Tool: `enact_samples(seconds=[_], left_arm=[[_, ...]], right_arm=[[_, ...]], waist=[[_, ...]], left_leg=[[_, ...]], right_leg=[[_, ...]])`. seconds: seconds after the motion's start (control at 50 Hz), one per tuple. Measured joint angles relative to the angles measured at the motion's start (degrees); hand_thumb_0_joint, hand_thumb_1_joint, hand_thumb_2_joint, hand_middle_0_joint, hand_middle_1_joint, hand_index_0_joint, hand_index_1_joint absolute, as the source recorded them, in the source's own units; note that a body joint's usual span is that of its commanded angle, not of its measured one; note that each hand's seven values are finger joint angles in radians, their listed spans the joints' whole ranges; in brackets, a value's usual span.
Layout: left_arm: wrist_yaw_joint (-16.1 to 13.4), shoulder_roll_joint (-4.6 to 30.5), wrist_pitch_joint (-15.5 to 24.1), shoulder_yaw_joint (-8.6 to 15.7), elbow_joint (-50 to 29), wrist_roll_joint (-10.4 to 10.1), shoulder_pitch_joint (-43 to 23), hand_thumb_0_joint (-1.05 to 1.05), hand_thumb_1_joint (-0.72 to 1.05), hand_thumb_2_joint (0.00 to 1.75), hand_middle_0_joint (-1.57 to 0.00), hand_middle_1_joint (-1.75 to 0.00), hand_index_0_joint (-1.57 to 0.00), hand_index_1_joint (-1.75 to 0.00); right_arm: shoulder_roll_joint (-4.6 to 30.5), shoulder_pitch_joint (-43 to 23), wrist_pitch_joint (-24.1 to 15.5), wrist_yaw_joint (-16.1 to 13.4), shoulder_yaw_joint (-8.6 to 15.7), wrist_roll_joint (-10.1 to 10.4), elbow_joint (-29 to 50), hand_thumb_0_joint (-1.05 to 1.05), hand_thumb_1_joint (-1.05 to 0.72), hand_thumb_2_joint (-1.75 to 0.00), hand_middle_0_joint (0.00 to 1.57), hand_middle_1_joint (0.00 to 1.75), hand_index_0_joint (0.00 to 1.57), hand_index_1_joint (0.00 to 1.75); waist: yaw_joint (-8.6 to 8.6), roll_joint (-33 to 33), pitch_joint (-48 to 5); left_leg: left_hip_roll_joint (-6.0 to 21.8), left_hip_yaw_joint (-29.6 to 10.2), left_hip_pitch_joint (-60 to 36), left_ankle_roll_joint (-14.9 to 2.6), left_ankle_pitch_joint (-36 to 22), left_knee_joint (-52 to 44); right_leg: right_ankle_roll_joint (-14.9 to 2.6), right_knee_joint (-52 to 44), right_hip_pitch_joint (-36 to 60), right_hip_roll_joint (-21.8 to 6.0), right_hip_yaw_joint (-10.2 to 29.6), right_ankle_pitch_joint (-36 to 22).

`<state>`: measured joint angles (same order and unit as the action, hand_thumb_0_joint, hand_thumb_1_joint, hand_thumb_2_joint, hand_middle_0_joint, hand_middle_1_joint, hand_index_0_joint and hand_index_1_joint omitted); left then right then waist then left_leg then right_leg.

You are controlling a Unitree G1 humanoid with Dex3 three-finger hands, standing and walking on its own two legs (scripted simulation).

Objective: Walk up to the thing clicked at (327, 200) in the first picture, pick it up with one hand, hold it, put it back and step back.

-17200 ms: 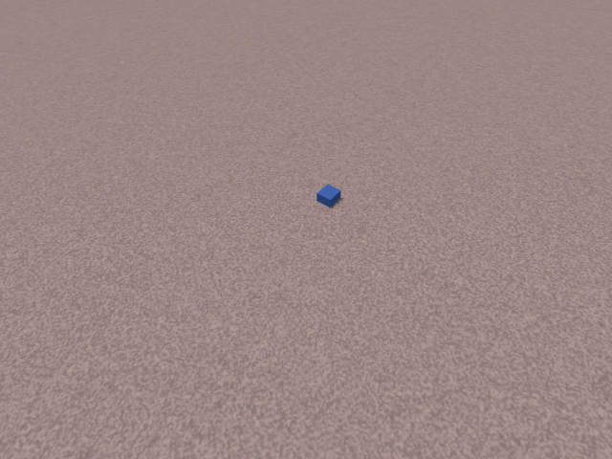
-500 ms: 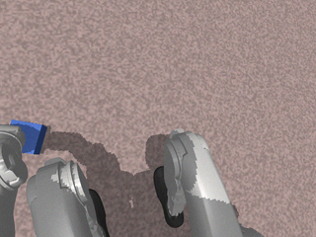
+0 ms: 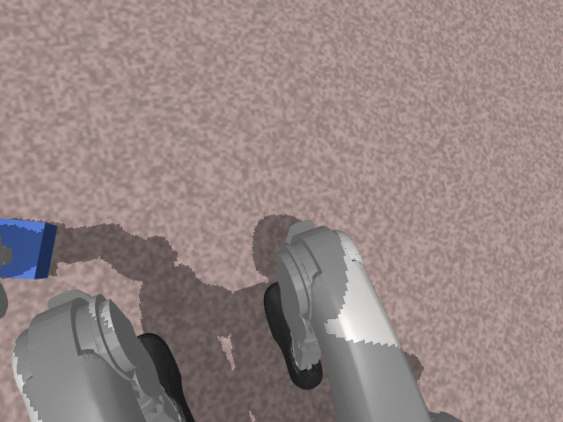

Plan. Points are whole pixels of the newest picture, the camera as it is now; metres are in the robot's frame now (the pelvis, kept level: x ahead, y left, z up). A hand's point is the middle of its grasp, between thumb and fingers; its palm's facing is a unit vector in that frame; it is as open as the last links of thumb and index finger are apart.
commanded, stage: rest palm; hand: left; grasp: from above
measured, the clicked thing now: (17, 248) +0.40 +0.32 -0.30
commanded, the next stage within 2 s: close in 1.58 s
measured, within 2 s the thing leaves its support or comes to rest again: neither
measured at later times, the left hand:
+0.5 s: hand out of the picture +0.42 +0.32 -0.24, palm faces +0.00 -0.47 -0.88, open 14.4 cm
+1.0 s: hand (8, 241) +0.41 +0.31 -0.26, palm faces +0.02 -0.50 -0.87, open 13.9 cm
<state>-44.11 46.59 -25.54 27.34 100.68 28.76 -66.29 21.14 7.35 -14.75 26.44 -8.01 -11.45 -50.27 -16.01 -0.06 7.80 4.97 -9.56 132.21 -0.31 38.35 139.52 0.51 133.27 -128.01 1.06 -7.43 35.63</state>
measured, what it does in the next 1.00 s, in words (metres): stands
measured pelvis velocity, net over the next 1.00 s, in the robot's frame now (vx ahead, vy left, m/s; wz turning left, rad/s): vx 0.00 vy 0.01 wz -0.04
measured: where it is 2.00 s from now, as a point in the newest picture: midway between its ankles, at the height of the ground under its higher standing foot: (237, 380)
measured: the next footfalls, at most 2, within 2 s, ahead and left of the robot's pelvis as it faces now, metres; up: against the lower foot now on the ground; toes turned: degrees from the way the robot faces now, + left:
none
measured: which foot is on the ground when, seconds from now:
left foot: down 0.00-1.00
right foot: down 0.00-1.00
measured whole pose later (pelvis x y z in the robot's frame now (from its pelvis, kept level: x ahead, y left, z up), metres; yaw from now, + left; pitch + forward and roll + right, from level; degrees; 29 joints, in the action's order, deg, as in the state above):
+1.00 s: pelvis +0.00 +0.01 -0.03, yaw -3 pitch +23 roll -13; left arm -49.0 52.0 -20.8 26.0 103.0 21.6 -65.8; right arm 25.3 2.9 -17.7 29.4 -17.2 -11.4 -40.6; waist -21.7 6.1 15.3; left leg 3.0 -14.9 131.9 -0.1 40.5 147.5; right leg 1.4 137.9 -124.5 0.9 -11.4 37.5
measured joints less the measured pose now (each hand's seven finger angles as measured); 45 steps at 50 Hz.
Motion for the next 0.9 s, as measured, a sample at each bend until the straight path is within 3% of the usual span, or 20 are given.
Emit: enact_samples(seconds=[0.08,0.18,0.28,0.42,0.54,0.66,0.7,0.76,0.8,0.9], left_arm=[[-0.51,-0.85,1.68,-0.54,1.77,-0.82,1.43,0.0,-0.57,1.07,-0.12,-0.94,-0.06,-1.0],[-3.62,-2.05,4.45,1.08,0.46,-0.07,1.71,0.0,-0.57,1.05,-0.11,-0.96,-0.06,-1.01],[-6.0,-1.87,5.59,1.02,0.58,-0.16,1.56,0.0,-0.57,1.06,-0.1,-0.95,-0.05,-1.01],[-5.79,1.5,5.63,0.03,2.22,-0.71,-0.88,0.0,-0.58,1.08,-0.11,-0.93,-0.05,-1.0],[-6.18,1.98,5.06,0.41,1.38,-3.56,-0.36,0.0,-0.56,1.05,-0.11,-0.93,-0.06,-0.99],[-7.44,3.52,4.6,3.86,1.54,-7.4,-1.11,0.0,-0.54,1.03,-0.13,-0.93,-0.08,-0.98],[-7.65,4.09,5.09,3.09,0.59,-7.51,-0.98,0.0,-0.53,1.02,-0.14,-0.92,-0.09,-0.97],[-6.95,4.9,5.67,0.76,0.56,-5.87,0.02,0.0,-0.52,1.01,-0.15,-0.92,-0.1,-0.97],[-6.47,5.52,5.72,0.5,1.25,-5.34,-0.05,0.0,-0.5,1.0,-0.15,-0.92,-0.1,-0.96],[-5.58,6.02,5.34,-0.67,2.1,-7.22,-0.75,0.0,-0.49,1.0,-0.15,-0.93,-0.11,-0.97]], right_arm=[[-1.62,-1.42,-1.46,-0.27,-0.98,-0.17,0.6,0.0,-0.92,-0.91,0.2,0.3,0.2,0.3],[-2.13,-3.4,-3.36,-0.25,-0.86,-0.84,0.34,0.0,-0.92,-0.91,0.2,0.3,0.2,0.3],[0.47,-4.57,-3.85,0.72,-1.32,-1.69,1.17,0.0,-0.93,-0.91,0.2,0.3,0.2,0.3],[3.97,-5.5,-4.08,1.74,-2.62,-1.88,3.6,0.0,-0.93,-0.91,0.19,0.3,0.19,0.3],[3.77,-4.58,-3.87,2.51,-4.63,-1.49,6.86,0.0,-0.93,-0.91,0.19,0.3,0.19,0.3],[2.48,-3.99,-3.35,2.57,-7.15,-1.78,8.55,0.0,-0.93,-0.91,0.2,0.3,0.19,0.3],[2.38,-4.14,-3.08,2.49,-8.04,-2.06,8.86,0.0,-0.93,-0.91,0.2,0.3,0.19,0.3],[2.6,-4.66,-2.89,2.52,-8.77,-1.85,8.53,0.0,-0.93,-0.91,0.2,0.3,0.19,0.3],[2.81,-4.8,-2.86,2.5,-8.61,-1.23,8.26,0.0,-0.93,-0.91,0.2,0.3,0.2,0.3],[3.8,-4.82,-3.01,2.82,-8.71,-0.67,9.09,0.0,-0.93,-0.91,0.2,0.3,0.19,0.3]], waist=[[-0.56,2.26,0.34],[-1.43,5.2,1.73],[-3.03,5.3,2.38],[-4.36,4.06,3.63],[-3.98,5.08,6.24],[-4.19,6.76,8.29],[-4.59,7.18,8.79],[-5.41,6.69,8.0],[-5.59,5.97,7.2],[-5.48,5.43,7.64]], left_leg=[[-0.52,-0.48,-0.19,0.13,-0.62,0.48],[-1.56,-1.77,-1.18,0.73,-0.56,1.61],[-2.47,-2.68,-2.1,0.99,0.87,3.13],[-2.01,-2.96,-1.14,0.39,2.29,4.51],[-1.4,-3.48,-0.76,0.29,2.31,5.17],[-2.04,-4.25,-0.99,0.69,1.58,5.68],[-2.32,-4.38,-1.7,0.83,1.72,6.05],[-2.48,-4.61,-1.48,0.72,1.98,6.7],[-2.35,-4.76,-0.71,0.46,2.02,7.02],[-2.03,-4.89,-0.45,-0.07,2.12,7.64]], right_leg=[[-0.15,0.36,0.67,-0.36,-0.41,-0.28],[-0.61,1.12,2.64,-1.03,-1.52,0.34],[-0.65,2.33,4.46,-1.61,-2.27,2.38],[0.19,3.03,3.63,-1.02,-2.34,3.18],[0.43,3.13,2.96,-0.34,-2.64,2.34],[0.11,3.51,3.63,-0.69,-3.28,1.93],[0.0,3.93,4.48,-0.89,-3.37,2.28],[0.15,4.37,4.54,-0.92,-3.53,2.61],[0.44,4.37,3.91,-0.71,-3.61,2.47],[1.04,4.44,3.86,-0.29,-3.63,2.17]])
